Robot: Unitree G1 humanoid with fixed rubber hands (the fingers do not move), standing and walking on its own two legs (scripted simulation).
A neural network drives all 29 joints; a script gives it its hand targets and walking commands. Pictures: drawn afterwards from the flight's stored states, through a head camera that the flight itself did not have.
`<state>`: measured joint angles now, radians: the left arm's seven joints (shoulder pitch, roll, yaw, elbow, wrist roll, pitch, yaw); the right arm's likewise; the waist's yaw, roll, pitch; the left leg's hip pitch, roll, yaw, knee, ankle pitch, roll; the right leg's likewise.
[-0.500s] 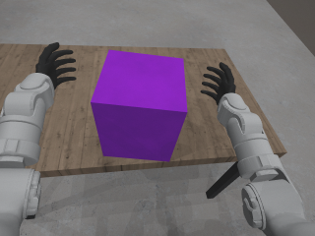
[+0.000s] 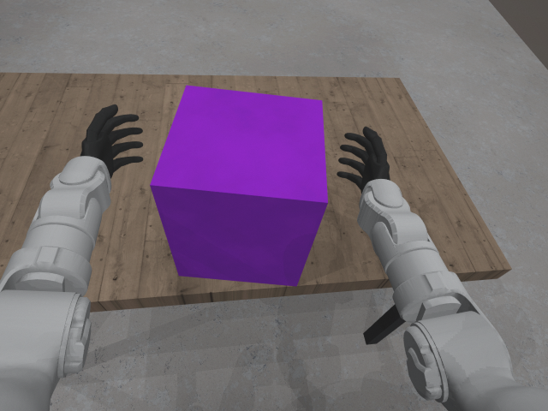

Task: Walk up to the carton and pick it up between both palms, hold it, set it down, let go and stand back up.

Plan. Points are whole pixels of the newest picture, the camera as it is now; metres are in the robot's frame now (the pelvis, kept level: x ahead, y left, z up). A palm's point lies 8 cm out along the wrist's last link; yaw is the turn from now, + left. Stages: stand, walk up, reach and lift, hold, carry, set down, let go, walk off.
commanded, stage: reach and lift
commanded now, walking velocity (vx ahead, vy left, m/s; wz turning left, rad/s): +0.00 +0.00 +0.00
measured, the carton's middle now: (245, 193) +0.46 +0.03 +0.03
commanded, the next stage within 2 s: none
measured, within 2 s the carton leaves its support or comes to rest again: neither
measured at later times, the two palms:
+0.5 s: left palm (124, 197) +0.44 +0.22 +0.04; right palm (361, 207) +0.42 -0.15 +0.05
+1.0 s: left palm (145, 192) +0.44 +0.19 +0.05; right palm (340, 205) +0.42 -0.11 +0.05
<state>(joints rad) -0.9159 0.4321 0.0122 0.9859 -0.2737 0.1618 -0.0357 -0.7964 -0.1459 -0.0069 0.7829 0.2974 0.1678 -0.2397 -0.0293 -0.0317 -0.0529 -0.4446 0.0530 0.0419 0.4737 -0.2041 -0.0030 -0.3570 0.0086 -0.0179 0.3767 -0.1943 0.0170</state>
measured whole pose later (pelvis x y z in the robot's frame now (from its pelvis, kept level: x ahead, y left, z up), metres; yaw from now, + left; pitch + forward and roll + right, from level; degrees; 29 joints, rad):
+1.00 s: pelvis -0.02 +0.02 -0.02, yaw +0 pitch +18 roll -2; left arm -1.01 0.21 0.10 1.30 -0.09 -0.20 0.05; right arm -0.89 0.01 -0.28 1.07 0.00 -0.12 -0.20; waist -0.04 -0.02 -0.16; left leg -0.72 0.04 0.04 0.62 -0.23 0.02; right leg -0.63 -0.01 -0.02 0.54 -0.23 0.04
